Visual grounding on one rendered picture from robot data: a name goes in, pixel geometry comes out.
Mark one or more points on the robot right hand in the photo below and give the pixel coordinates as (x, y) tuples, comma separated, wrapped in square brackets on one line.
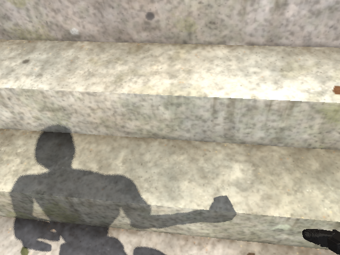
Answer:
[(324, 238)]

